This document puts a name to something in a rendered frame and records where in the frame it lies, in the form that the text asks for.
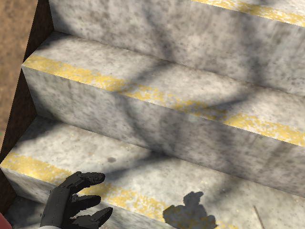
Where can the left robot hand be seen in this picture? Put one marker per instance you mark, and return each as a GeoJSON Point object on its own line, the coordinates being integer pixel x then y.
{"type": "Point", "coordinates": [63, 205]}

